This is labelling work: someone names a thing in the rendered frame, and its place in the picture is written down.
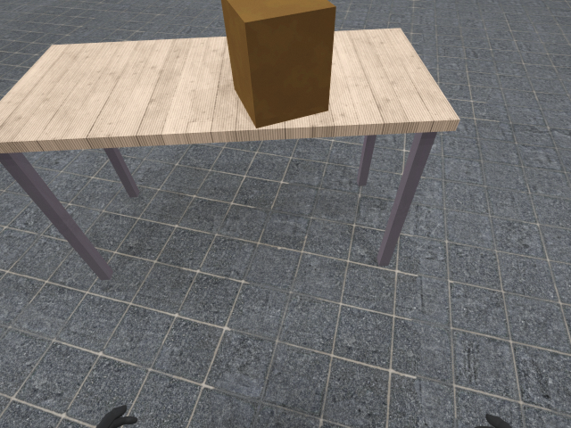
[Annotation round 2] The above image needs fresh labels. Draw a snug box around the table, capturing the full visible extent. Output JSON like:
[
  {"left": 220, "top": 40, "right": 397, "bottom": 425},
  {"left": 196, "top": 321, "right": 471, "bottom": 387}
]
[{"left": 0, "top": 28, "right": 460, "bottom": 280}]

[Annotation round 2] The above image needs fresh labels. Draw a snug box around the robot left hand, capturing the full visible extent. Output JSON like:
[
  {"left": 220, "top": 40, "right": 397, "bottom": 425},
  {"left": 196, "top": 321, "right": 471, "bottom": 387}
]
[{"left": 96, "top": 405, "right": 137, "bottom": 428}]

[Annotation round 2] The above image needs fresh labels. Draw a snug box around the carton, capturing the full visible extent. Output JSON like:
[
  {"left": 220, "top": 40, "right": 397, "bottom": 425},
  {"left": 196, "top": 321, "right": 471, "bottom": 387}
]
[{"left": 221, "top": 0, "right": 336, "bottom": 128}]

